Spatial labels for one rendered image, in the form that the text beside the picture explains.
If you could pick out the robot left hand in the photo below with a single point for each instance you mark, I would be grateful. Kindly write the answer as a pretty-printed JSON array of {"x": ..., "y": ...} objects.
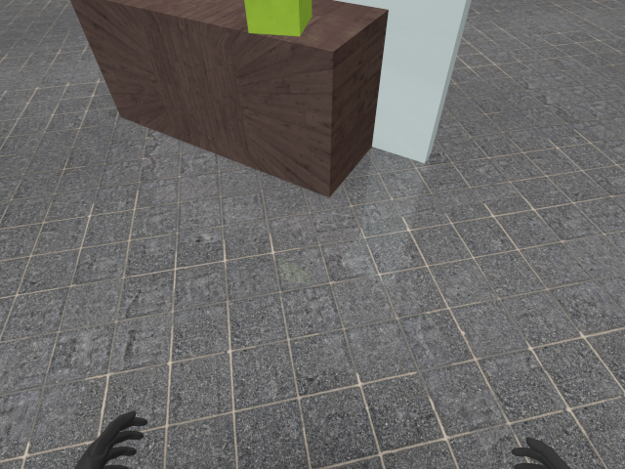
[{"x": 101, "y": 450}]

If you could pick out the carton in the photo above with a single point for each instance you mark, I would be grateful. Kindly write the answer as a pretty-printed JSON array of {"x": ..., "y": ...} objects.
[{"x": 278, "y": 17}]

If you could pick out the pedestal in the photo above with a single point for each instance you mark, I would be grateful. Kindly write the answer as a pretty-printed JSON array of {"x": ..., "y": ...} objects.
[{"x": 300, "y": 108}]

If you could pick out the robot right hand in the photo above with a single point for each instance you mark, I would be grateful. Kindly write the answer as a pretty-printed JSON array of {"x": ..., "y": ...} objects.
[{"x": 539, "y": 451}]

